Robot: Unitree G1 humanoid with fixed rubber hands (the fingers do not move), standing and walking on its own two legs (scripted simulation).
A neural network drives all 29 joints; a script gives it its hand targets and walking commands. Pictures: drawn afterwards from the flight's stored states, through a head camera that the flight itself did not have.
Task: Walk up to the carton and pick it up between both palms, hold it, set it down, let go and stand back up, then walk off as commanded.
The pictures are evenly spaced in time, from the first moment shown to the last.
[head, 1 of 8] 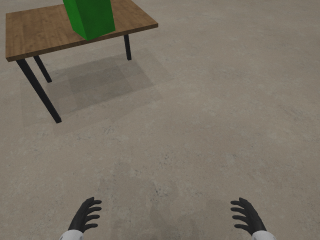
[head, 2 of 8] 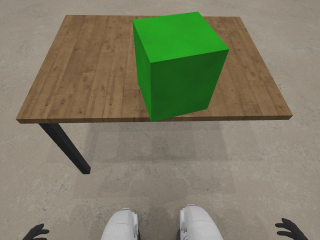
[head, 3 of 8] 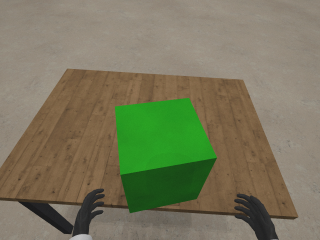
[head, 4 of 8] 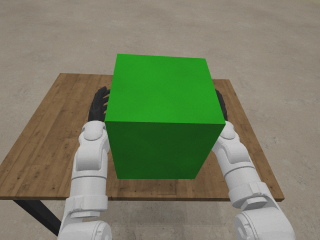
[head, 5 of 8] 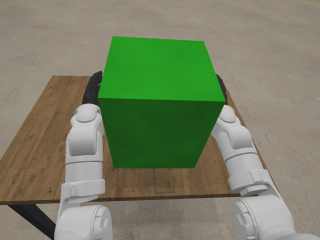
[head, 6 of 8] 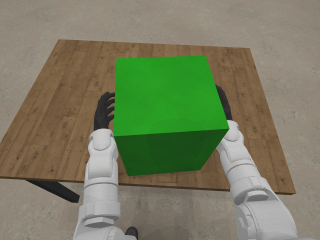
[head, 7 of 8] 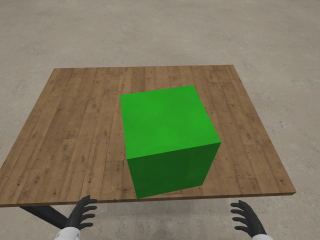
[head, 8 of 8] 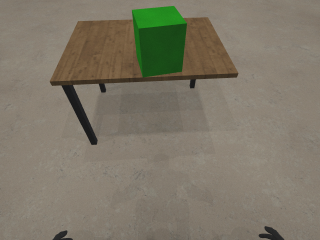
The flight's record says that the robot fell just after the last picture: no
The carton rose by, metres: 0.20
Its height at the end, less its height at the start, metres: +0.00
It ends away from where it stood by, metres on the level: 0.02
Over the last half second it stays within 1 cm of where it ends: yes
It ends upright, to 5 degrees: yes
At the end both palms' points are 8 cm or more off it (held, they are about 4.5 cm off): yes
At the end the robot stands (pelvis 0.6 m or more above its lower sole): yes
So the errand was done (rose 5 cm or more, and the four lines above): yes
